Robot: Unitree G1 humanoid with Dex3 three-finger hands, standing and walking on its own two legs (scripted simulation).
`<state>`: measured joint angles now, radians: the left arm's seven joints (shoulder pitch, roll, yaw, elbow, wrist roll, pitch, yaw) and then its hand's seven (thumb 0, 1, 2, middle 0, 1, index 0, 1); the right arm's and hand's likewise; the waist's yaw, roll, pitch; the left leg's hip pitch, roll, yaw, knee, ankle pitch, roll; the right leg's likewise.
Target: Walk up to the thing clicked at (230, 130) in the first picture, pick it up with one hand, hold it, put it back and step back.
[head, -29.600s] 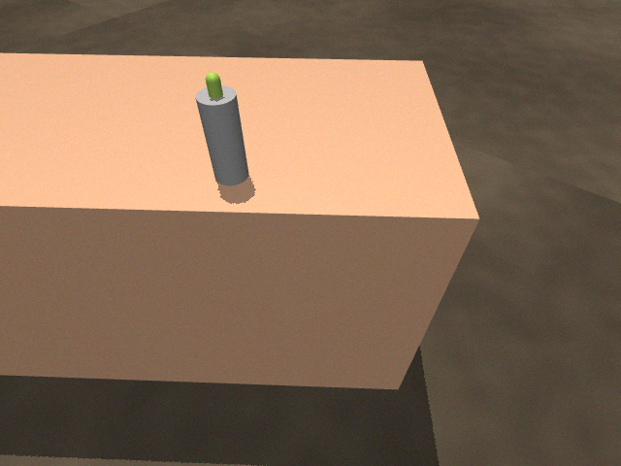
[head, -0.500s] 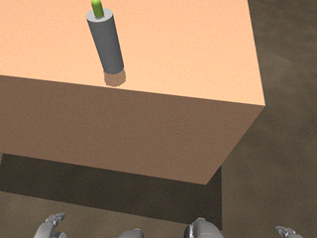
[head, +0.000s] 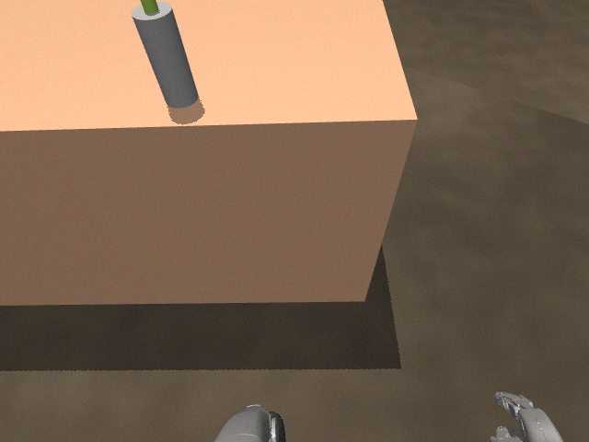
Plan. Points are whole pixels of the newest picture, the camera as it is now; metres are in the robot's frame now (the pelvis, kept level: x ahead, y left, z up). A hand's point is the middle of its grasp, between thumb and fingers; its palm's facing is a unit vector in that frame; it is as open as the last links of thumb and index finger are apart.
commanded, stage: step back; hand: left
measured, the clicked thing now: (165, 49) +0.70 +0.26 +0.15
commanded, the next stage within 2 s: stand in 1.96 s
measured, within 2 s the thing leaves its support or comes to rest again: neither
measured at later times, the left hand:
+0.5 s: hand out of the picture -0.02 +0.29 -0.13, palm faces +0.07 -0.92 -0.39, open 7.3 cm
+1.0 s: hand out of the picture -0.25 +0.29 -0.14, palm faces +0.09 -0.90 -0.43, open 7.4 cm
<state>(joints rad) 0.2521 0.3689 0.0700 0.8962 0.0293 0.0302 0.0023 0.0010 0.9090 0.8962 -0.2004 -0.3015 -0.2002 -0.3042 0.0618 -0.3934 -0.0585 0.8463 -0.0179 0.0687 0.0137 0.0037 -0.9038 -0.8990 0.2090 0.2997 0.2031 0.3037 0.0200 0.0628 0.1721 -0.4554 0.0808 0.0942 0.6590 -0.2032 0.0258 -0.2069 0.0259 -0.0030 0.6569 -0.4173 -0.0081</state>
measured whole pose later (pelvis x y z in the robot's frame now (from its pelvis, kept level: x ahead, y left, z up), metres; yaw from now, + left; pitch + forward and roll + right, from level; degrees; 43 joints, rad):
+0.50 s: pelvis -0.15 +0.01 +0.01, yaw +4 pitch -2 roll -1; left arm 0.07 0.40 0.07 0.82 0.00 0.06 0.03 0.00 0.91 0.90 -0.20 -0.30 -0.20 -0.30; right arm 0.16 -0.37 -0.04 0.90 -0.03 0.04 0.00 0.01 -0.91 -0.90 0.21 0.30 0.20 0.30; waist -0.02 -0.03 0.16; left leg -0.31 0.01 -0.01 0.65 -0.31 0.02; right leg -0.49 0.09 0.10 1.19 -0.53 -0.02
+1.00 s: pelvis -0.32 +0.00 +0.00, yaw +5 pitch -3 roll +1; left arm 0.16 0.41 0.07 0.86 0.04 0.03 0.01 0.00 0.90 0.90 -0.20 -0.30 -0.20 -0.30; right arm 0.18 -0.38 -0.06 0.94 -0.03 0.03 0.00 0.01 -0.91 -0.90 0.21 0.30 0.20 0.30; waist 0.03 -0.02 0.13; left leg -0.25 -0.05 -0.02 0.66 -0.38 0.00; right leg -0.38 -0.08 -0.03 0.74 -0.31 0.00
